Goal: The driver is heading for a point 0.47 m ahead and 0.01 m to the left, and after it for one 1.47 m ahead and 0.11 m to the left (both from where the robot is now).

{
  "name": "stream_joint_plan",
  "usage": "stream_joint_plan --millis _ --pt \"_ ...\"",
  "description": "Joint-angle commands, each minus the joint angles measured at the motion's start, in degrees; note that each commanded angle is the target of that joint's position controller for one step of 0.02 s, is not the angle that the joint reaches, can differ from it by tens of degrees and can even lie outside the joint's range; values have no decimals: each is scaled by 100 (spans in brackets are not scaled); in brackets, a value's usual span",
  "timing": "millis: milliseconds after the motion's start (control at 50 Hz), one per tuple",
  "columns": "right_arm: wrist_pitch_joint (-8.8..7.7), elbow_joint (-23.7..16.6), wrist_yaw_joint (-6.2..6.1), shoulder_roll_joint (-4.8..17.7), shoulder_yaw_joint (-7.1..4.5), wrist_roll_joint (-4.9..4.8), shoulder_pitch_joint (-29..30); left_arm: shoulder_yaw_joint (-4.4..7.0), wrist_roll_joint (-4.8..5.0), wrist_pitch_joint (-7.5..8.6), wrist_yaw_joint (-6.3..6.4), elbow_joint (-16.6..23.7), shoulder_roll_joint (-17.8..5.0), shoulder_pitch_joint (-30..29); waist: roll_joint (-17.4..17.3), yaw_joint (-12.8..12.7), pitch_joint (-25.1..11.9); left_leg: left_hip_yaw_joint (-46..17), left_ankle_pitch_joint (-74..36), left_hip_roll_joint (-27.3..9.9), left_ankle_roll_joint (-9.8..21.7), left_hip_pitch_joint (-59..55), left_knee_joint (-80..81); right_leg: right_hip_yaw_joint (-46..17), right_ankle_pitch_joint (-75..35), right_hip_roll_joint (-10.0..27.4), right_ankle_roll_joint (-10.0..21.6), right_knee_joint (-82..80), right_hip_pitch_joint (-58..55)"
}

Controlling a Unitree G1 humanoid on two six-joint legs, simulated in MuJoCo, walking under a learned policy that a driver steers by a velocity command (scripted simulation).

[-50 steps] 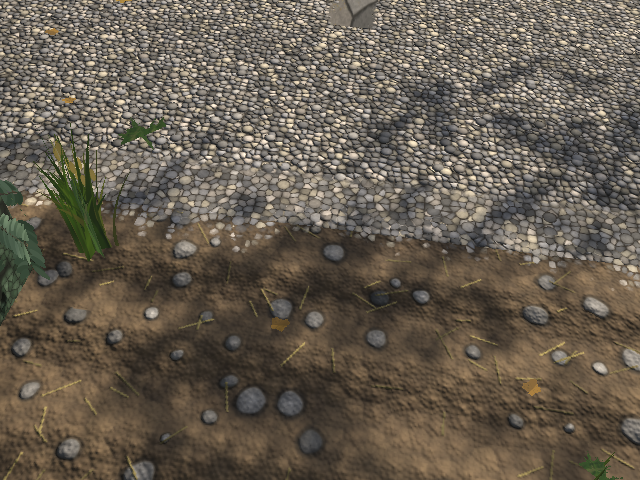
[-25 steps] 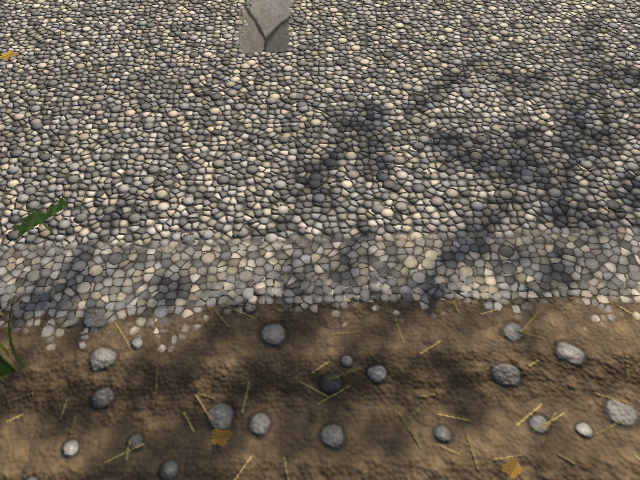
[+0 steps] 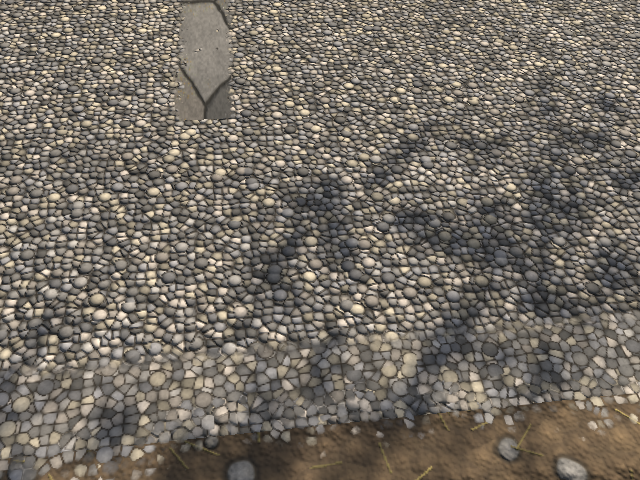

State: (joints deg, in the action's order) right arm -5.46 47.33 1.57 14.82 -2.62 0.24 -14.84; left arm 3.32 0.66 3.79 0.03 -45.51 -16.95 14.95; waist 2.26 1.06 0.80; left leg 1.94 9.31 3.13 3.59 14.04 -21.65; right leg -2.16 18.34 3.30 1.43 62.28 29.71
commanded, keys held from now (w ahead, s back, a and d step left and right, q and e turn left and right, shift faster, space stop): w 0.36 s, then w+q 0.08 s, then q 0.36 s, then no key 0.20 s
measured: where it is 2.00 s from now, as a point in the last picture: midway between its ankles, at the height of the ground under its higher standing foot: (344, 479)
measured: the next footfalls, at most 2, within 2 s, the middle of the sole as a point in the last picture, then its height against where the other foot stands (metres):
right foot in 0.34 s outside the picture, level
left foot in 0.82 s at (279, 462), level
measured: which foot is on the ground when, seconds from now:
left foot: down 0.00-0.34, up 0.36-0.80, down 0.82-1.00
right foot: up 0.00-0.32, down 0.34-0.82, up 0.84-1.00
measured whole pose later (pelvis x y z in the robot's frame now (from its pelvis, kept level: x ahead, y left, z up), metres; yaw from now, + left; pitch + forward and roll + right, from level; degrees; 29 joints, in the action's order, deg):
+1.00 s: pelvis +0.42 -0.02 -0.01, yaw +14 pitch +3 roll -1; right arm -0.1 40.2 0.2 15.4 -3.5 0.7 -8.0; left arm 3.6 0.2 -0.6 1.8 -46.7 -17.1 5.6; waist 1.5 0.7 3.1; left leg 0.1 6.3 2.8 4.1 24.0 -27.7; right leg -0.7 28.2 1.8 -2.8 61.9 28.7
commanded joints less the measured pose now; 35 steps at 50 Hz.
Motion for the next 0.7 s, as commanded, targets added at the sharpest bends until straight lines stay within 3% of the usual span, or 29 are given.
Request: stream_joint_plan --millis 20,140,220,280,300,320,340,360,380,400,420,440,460,500,540,620,700 --pt "-92 -257 -42 829 -182 -34 60 82 -43 22 25 429 -298 -82 -674 -94 -117 -1511 -1024 -1592 1051 -616 1291 -129 -480 398 -157 -511 875" --pt "4 -3 -129 1003 -218 -111 -383 -15 -22 91 -56 695 -105 -1157 -577 240 80 -679 -1303 -1275 777 -627 1381 122 -2240 196 -224 -2516 538" --pt "111 218 -143 1057 -232 -146 -767 -20 39 141 -173 930 -167 -1745 -600 399 254 -792 -1274 -1583 739 -1247 1140 132 -2133 63 -99 -3086 617" --pt "204 291 -186 1171 -280 -159 -735 32 29 180 -242 967 -335 -1623 -710 185 157 -851 -2000 -1783 594 -1705 686 178 -1519 -56 129 -3360 277" --pt "230 278 -200 1222 -292 -166 -619 96 9 189 -235 871 -454 -1239 -751 -72 -70 -737 -2845 -1697 507 -1706 236 325 -1436 -211 241 -3495 -333" --pt "255 258 -212 1140 -257 -154 -570 226 -17 185 -198 619 -687 -442 -657 -454 -575 -515 -3443 -1424 367 -1483 -669 436 -1548 -326 412 -3582 -1483" --pt "242 118 -225 908 -150 -46 -550 349 -78 171 -139 402 -1061 602 -253 -847 -1408 -278 -2426 -1127 164 -454 -2219 -372 -1887 456 759 -3278 -3223" --pt "115 28 -177 247 57 -25 -1259 460 -87 125 -133 282 -1552 1018 1194 -593 -2170 -93 795 -117 -247 1942 -4388 -2974 -830 1794 1680 -3677 -5311" --pt "1 145 -136 637 -26 -118 -1070 322 -36 100 -134 304 -1021 1114 1015 -797 -2292 -905 2406 -163 -188 2657 -5099 -3837 -92 1939 1666 -4274 -5325" --pt "-50 -22 -105 1002 -140 -282 -527 234 -37 105 -112 337 -796 704 638 -767 -1346 -915 2034 -447 -119 3065 -5317 -2986 14 1777 1381 -4416 -4553" --pt "-49 -91 -120 974 -139 -291 -203 187 -57 110 -102 388 -674 282 279 -591 -823 -754 1497 -736 -114 2932 -5077 -2262 -336 1563 1214 -4584 -3686" --pt "-10 -106 -143 912 -159 -213 -55 141 -91 131 -119 387 -498 -30 138 -422 -434 -713 1141 -904 -143 2737 -4750 -1760 -662 1352 1123 -4820 -2971" --pt "81 -53 -169 844 -190 -189 -183 100 -147 185 -131 392 -367 -272 288 -202 -251 -763 906 -1023 -190 2332 -4546 -1302 -1399 1200 1034 -4989 -2443" --pt "259 84 -216 608 -181 -176 -523 106 -188 277 -150 313 -326 -472 298 43 -204 -750 816 -966 -341 1801 -4386 -561 -3144 1096 1045 -5077 -1894" --pt "352 -17 -254 529 -192 -125 -442 152 -212 307 -97 223 -465 -558 261 151 -140 -725 483 -898 -479 1880 -4067 24 -4272 1079 1055 -5061 -1739" --pt "354 -303 -145 380 -147 -69 158 180 -180 165 103 139 -608 -614 243 -12 -154 -358 -877 -835 -510 1657 -2522 886 -4243 825 894 -5044 -1801" --pt "385 -659 21 432 -171 -56 673 236 -80 -28 203 -16 -784 -398 168 -233 -233 -198 -986 -752 -404 1676 -1710 969 -4127 1101 878 -4732 -2523"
